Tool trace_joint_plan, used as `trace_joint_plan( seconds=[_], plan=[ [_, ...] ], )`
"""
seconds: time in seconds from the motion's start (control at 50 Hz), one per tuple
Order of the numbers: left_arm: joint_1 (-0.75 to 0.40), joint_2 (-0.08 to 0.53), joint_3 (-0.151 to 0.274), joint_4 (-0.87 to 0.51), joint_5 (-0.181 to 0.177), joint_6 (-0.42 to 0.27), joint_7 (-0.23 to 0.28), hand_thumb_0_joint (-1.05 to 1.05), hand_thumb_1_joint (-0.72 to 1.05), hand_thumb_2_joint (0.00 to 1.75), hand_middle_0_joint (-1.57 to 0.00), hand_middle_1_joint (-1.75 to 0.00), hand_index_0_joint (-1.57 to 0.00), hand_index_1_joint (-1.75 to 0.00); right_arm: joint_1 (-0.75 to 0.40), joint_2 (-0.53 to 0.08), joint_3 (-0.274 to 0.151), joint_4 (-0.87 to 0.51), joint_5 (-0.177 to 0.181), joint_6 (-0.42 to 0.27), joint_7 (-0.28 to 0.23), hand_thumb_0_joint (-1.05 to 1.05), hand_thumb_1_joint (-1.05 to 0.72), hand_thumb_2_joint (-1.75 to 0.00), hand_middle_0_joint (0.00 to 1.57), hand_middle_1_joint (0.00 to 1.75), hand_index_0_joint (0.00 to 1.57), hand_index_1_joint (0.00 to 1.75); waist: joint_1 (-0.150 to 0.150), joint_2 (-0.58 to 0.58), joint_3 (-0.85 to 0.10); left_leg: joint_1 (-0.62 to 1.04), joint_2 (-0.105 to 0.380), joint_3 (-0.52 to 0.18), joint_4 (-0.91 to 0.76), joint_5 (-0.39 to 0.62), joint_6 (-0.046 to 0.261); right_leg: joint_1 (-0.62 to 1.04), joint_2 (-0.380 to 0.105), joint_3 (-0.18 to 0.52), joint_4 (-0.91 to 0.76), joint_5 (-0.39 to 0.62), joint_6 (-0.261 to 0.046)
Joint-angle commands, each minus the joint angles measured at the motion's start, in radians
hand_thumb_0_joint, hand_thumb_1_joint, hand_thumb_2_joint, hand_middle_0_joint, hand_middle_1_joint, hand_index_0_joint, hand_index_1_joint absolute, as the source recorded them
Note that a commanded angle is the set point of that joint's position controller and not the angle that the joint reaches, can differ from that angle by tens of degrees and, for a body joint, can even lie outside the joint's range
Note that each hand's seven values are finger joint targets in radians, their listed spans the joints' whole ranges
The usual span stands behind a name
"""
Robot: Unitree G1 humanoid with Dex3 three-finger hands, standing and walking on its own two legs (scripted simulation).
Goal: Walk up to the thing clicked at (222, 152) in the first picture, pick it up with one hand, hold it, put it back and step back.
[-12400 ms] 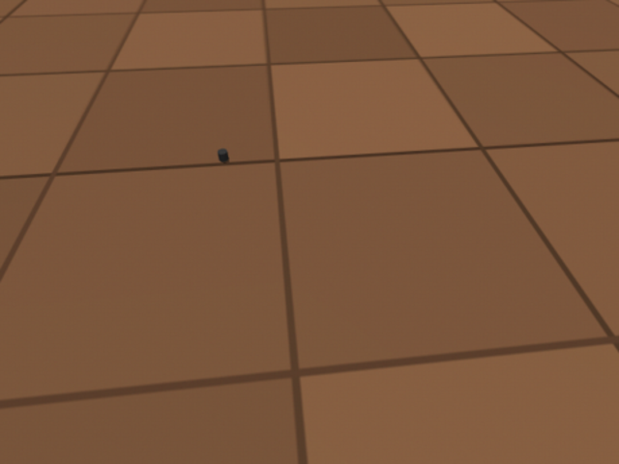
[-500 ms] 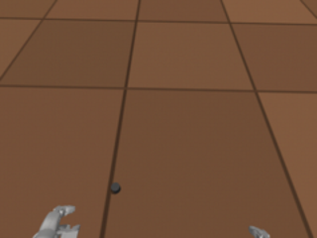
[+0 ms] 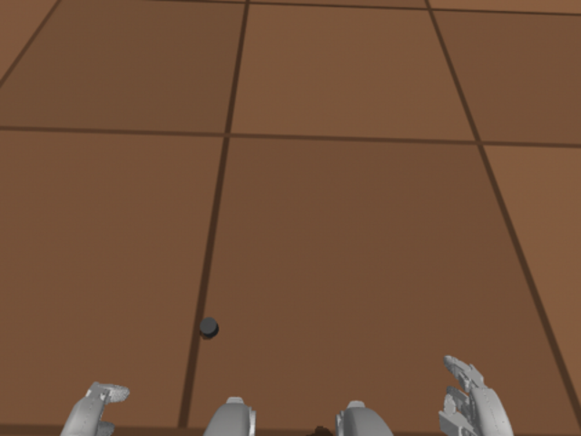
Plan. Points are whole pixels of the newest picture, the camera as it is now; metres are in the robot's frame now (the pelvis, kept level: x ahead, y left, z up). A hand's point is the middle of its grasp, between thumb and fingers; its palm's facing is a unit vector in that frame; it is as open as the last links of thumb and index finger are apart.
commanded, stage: rise first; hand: left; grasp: from above
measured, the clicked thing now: (209, 327) +0.44 +0.26 -0.67
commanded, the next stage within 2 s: none
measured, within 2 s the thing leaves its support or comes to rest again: neither
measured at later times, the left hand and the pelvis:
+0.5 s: hand (135, 420) +0.17 +0.28 -0.25, palm faces -0.38 -0.68 -0.63, open 14.0 cm; pelvis -0.03 +0.00 -0.11, yaw +0 degrees
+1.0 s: hand (159, 362) +0.29 +0.31 -0.43, palm faces -0.50 -0.21 -0.84, open 14.0 cm; pelvis -0.09 +0.00 -0.30, yaw -4 degrees
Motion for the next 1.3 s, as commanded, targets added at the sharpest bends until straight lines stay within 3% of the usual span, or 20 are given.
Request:
trace_joint_plan(
  seconds=[0.0, 0.1, 0.18, 0.24, 0.34, 0.42, 0.48, 0.66, 0.72, 0.76, 0.84, 0.92, 0.96, 1.02, 1.04, 1.1, 1.12, 1.18, 1.2, 1.28],
  plan=[
    [0.051, 0.178, 0.065, -0.224, 0.021, -0.002, 0.028, 0.00, -0.56, 0.97, -0.09, -1.06, -0.09, -1.06, 0.002, -0.141, -0.055, -0.153, 0.004, -0.060, -0.011, 0.00, -0.91, -0.90, 0.20, 0.30, 0.20, 0.30, 0.000, 0.072, -0.276, 0.141, -0.023, 0.020, -0.096, 0.356, 0.021, 0.081, 0.031, -0.037, -0.061, 0.281, -0.052],
    [0.140, 0.162, 0.055, -0.247, 0.034, 0.019, 0.025, 0.00, -0.53, 0.95, -0.09, -1.06, -0.09, -1.06, 0.012, -0.144, -0.057, -0.153, -0.002, -0.068, -0.007, 0.00, -0.90, -0.90, 0.20, 0.30, 0.20, 0.30, 0.003, 0.084, -0.293, 0.097, -0.016, 0.000, -0.053, 0.346, 0.015, 0.008, 0.034, -0.045, 0.010, 0.243, -0.054],
    [0.136, 0.179, 0.070, -0.306, 0.048, 0.018, 0.037, 0.00, -0.54, 0.95, -0.09, -1.06, -0.09, -1.06, -0.011, -0.131, -0.050, -0.191, 0.003, -0.076, -0.007, 0.00, -0.90, -0.90, 0.20, 0.30, 0.20, 0.30, 0.002, 0.044, -0.330, 0.025, -0.034, 0.019, 0.018, 0.316, 0.028, 0.009, 0.033, -0.038, 0.027, 0.261, -0.051],
    [0.049, 0.196, 0.059, -0.286, 0.076, 0.004, 0.037, 0.00, -0.55, 0.96, -0.08, -1.06, -0.08, -1.06, -0.025, -0.142, -0.051, -0.183, 0.002, -0.086, -0.007, 0.00, -0.89, -0.90, 0.20, 0.30, 0.20, 0.30, -0.020, 0.051, -0.298, -0.043, -0.033, 0.018, 0.060, 0.252, 0.028, -0.081, 0.033, -0.034, 0.073, 0.210, -0.052],
    [-0.104, 0.234, 0.059, -0.140, 0.175, -0.096, 0.041, 0.00, -0.53, 0.96, -0.06, -1.07, -0.07, -1.07, -0.055, -0.159, -0.052, -0.149, 0.001, -0.114, 0.006, 0.00, -0.87, -0.89, 0.20, 0.30, 0.20, 0.30, -0.027, 0.053, -0.298, -0.202, -0.036, 0.001, 0.170, 0.112, 0.027, -0.276, 0.030, -0.026, 0.214, 0.083, -0.059],
    [-0.225, 0.280, 0.060, -0.060, 0.273, -0.204, 0.059, 0.00, -0.52, 0.97, -0.07, -1.08, -0.07, -1.08, -0.061, -0.179, -0.062, -0.107, -0.001, -0.128, 0.023, 0.00, -0.86, -0.89, 0.20, 0.30, 0.20, 0.30, -0.012, 0.078, -0.403, -0.291, -0.038, 0.001, 0.294, 0.136, 0.024, -0.405, 0.027, -0.021, 0.355, 0.100, -0.061],
    [-0.305, 0.353, 0.096, -0.040, 0.341, -0.267, 0.088, 0.00, -0.54, 1.00, -0.06, -1.08, -0.06, -1.08, -0.062, -0.195, -0.074, -0.085, -0.001, -0.129, 0.027, 0.00, -0.87, -0.89, 0.20, 0.30, 0.20, 0.30, 0.007, 0.100, -0.502, -0.348, -0.042, 0.010, 0.376, 0.129, 0.024, -0.470, 0.030, -0.017, 0.437, 0.099, -0.062],
    [-0.558, 0.487, 0.131, 0.147, 0.520, -0.357, 0.124, 0.00, -0.59, 1.03, -0.09, -1.08, -0.08, -1.08, -0.024, -0.223, -0.095, 0.006, -0.019, -0.075, 0.053, 0.00, -0.91, -0.91, 0.20, 0.30, 0.20, 0.30, 0.025, 0.059, -0.654, -0.566, -0.043, 0.028, 0.638, 0.172, 0.041, -0.620, 0.035, -0.032, 0.635, 0.132, -0.058],
    [-0.714, 0.542, 0.135, 0.192, 0.577, -0.400, 0.132, 0.00, -0.58, 1.04, -0.07, -1.07, -0.06, -1.08, -0.003, -0.229, -0.100, 0.021, -0.025, -0.053, 0.060, 0.00, -0.89, -0.90, 0.20, 0.30, 0.20, 0.30, 0.007, 0.023, -0.671, -0.673, -0.045, 0.033, 0.702, 0.089, 0.046, -0.655, 0.039, -0.036, 0.675, 0.072, -0.055],
    [-0.765, 0.589, 0.147, 0.222, 0.618, -0.426, 0.139, 0.00, -0.54, 1.03, -0.06, -1.07, -0.06, -1.07, 0.010, -0.233, -0.099, 0.037, -0.031, -0.039, 0.063, 0.00, -0.87, -0.90, 0.20, 0.30, 0.20, 0.30, 0.017, 0.030, -0.699, -0.705, -0.045, 0.041, 0.743, 0.072, 0.049, -0.656, 0.039, -0.037, 0.703, 0.058, -0.051],
    [-0.889, 0.641, 0.146, 0.262, 0.675, -0.466, 0.152, 0.00, -0.55, 1.04, -0.06, -1.06, -0.06, -1.07, 0.029, -0.240, -0.094, 0.057, -0.039, -0.015, 0.066, 0.00, -0.88, -0.90, 0.20, 0.30, 0.20, 0.30, 0.007, 0.049, -0.694, -0.751, -0.046, 0.039, 0.782, -0.003, 0.051, -0.741, 0.045, -0.054, 0.745, -0.029, -0.054],
    [-0.964, 0.648, 0.114, 0.366, 0.731, -0.494, 0.167, 0.00, -0.54, 1.03, -0.06, -1.06, -0.06, -1.06, 0.072, -0.247, -0.089, 0.104, -0.051, 0.017, 0.074, 0.00, -0.88, -0.90, 0.20, 0.30, 0.20, 0.30, -0.031, 0.102, -0.639, -0.779, -0.045, 0.019, 0.808, -0.089, 0.049, -0.864, 0.051, -0.085, 0.804, -0.104, -0.061],
    [-0.989, 0.677, 0.126, 0.407, 0.757, -0.510, 0.186, 0.00, -0.55, 1.04, -0.05, -1.04, -0.05, -1.04, 0.063, -0.245, -0.074, 0.099, -0.056, 0.032, 0.078, 0.00, -0.88, -0.90, 0.20, 0.30, 0.20, 0.30, -0.036, 0.097, -0.625, -0.808, -0.046, 0.003, 0.818, -0.131, 0.051, -0.905, 0.052, -0.096, 0.830, -0.142, -0.062],
    [-1.130, 0.739, 0.132, 0.324, 0.809, -0.543, 0.225, 0.00, -0.55, 1.04, -0.06, -1.00, -0.06, -1.01, 0.066, -0.258, -0.074, 0.106, -0.067, 0.053, 0.082, 0.00, -0.89, -0.90, 0.20, 0.30, 0.20, 0.30, -0.028, 0.198, -0.666, -0.770, -0.049, -0.002, 0.830, -0.135, 0.044, -0.950, 0.053, -0.104, 0.871, -0.138, -0.070],
    [-1.074, 0.708, 0.116, 0.455, 0.834, -0.536, 0.235, 0.00, -0.54, 1.03, -0.06, -1.02, -0.06, -1.02, 0.064, -0.265, -0.068, 0.114, -0.070, 0.058, 0.084, 0.00, -0.89, -0.90, 0.20, 0.30, 0.20, 0.30, -0.052, 0.170, -0.607, -0.793, -0.047, -0.017, 0.835, -0.157, 0.044, -1.006, 0.054, -0.116, 0.891, -0.150, -0.070],
    [-1.158, 0.718, 0.105, 0.450, 0.874, -0.549, 0.278, 0.00, -0.54, 1.03, -0.07, -0.97, -0.07, -0.98, 0.072, -0.264, -0.061, 0.115, -0.081, 0.072, 0.090, 0.00, -0.89, -0.90, 0.20, 0.30, 0.20, 0.30, -0.065, 0.191, -0.624, -0.801, -0.056, -0.011, 0.871, -0.099, 0.043, -1.019, 0.051, -0.118, 0.916, -0.099, -0.073],
    [-1.108, 0.742, 0.122, 0.556, 0.896, -0.541, 0.290, 0.00, -0.53, 1.02, -0.09, -0.95, -0.08, -0.96, 0.076, -0.270, -0.058, 0.132, -0.085, 0.079, 0.091, 0.00, -0.89, -0.90, 0.20, 0.30, 0.20, 0.30, -0.068, 0.170, -0.589, -0.823, -0.057, -0.013, 0.878, -0.113, 0.046, -1.035, 0.051, -0.121, 0.922, -0.114, -0.073],
    [-1.236, 0.751, 0.101, 0.491, 0.933, -0.549, 0.316, 0.00, -0.49, 0.99, -0.11, -0.93, -0.10, -0.93, 0.067, -0.269, -0.053, 0.117, -0.098, 0.087, 0.100, 0.00, -0.89, -0.90, 0.20, 0.30, 0.20, 0.30, -0.071, 0.221, -0.624, -0.813, -0.060, -0.007, 0.903, -0.069, 0.043, -1.051, 0.047, -0.120, 0.949, -0.073, -0.076],
    [-1.198, 0.740, 0.095, 0.575, 0.955, -0.542, 0.320, 0.00, -0.49, 0.98, -0.11, -0.93, -0.11, -0.93, 0.080, -0.273, -0.053, 0.137, -0.101, 0.090, 0.101, 0.00, -0.89, -0.90, 0.20, 0.30, 0.20, 0.30, -0.078, 0.229, -0.606, -0.804, -0.058, -0.014, 0.901, -0.063, 0.040, -1.077, 0.049, -0.126, 0.962, -0.069, -0.077],
    [-1.243, 0.747, 0.085, 0.627, 0.990, -0.545, 0.340, 0.00, -0.46, 0.95, -0.13, -0.91, -0.12, -0.91, 0.083, -0.276, -0.050, 0.136, -0.114, 0.098, 0.110, 0.00, -0.89, -0.90, 0.20, 0.30, 0.20, 0.30, -0.098, 0.201, -0.595, -0.855, -0.066, -0.007, 0.931, -0.078, 0.046, -1.082, 0.048, -0.129, 0.970, -0.078, -0.073]
  ],
)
